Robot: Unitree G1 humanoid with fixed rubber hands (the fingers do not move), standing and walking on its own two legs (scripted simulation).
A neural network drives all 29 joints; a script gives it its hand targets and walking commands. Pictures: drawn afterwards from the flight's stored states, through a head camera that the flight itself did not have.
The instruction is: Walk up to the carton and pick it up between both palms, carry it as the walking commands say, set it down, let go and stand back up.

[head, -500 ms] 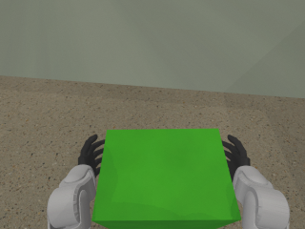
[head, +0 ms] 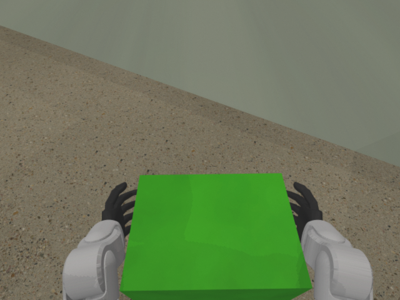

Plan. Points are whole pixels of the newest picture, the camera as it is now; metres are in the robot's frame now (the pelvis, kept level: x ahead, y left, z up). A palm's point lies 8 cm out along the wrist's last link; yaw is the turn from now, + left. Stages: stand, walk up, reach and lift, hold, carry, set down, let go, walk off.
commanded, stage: carry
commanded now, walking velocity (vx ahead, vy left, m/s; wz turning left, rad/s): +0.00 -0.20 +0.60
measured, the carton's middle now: (210, 249) +0.24 +0.00 +0.00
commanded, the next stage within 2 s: none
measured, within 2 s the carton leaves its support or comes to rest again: neither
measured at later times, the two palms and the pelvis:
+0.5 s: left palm (149, 275) +0.17 +0.10 +0.07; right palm (335, 215) +0.28 -0.22 +0.07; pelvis -0.02 -0.13 -0.01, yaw +18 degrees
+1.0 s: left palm out of the picture +0.13 +0.00 +0.07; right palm (357, 204) +0.31 -0.28 +0.06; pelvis +0.01 -0.27 -0.01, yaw +35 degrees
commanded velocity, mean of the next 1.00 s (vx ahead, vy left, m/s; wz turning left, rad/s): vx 0.00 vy -0.20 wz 0.60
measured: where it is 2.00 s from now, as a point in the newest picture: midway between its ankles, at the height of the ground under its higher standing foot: outside the picture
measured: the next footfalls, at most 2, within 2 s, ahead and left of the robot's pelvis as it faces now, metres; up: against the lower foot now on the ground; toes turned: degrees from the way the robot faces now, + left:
right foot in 0.22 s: +0.05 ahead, -0.22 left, +0.00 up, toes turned +2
left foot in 0.52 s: -0.02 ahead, -0.05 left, +0.00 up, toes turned +28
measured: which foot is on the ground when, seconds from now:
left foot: down 0.00-0.22, up 0.24-0.50, down 0.52-0.88, up 0.90-1.00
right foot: up 0.00-0.20, down 0.22-0.52, up 0.54-0.86, down 0.88-1.00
